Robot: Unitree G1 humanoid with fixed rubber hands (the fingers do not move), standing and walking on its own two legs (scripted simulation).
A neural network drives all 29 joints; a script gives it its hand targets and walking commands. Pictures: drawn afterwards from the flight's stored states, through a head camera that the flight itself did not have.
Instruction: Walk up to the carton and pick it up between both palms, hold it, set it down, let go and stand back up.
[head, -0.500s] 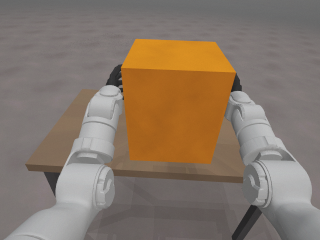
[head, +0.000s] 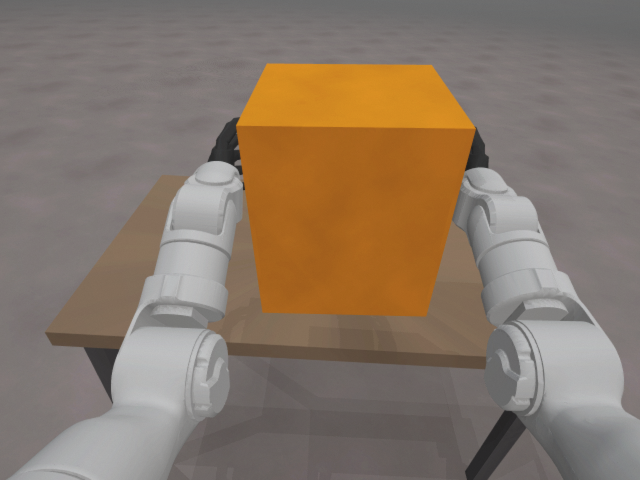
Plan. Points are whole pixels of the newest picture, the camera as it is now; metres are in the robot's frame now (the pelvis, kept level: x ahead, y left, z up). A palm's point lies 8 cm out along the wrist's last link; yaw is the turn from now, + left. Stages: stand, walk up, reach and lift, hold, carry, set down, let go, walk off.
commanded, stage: hold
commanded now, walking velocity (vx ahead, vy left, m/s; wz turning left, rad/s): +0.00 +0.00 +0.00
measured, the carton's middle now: (346, 189) +0.40 +0.02 +0.23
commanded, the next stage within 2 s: none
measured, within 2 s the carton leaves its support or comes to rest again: neither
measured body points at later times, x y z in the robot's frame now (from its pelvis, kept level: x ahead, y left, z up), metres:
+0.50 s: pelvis -0.02 +0.00 +0.00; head -0.10 +0.03 +0.44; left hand +0.38 +0.18 +0.25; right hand +0.39 -0.13 +0.26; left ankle +0.08 +0.09 -0.73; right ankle +0.04 -0.13 -0.73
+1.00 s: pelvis +0.00 +0.00 +0.00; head -0.08 +0.03 +0.44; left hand +0.39 +0.18 +0.24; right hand +0.41 -0.13 +0.25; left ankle +0.08 +0.09 -0.73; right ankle +0.04 -0.13 -0.73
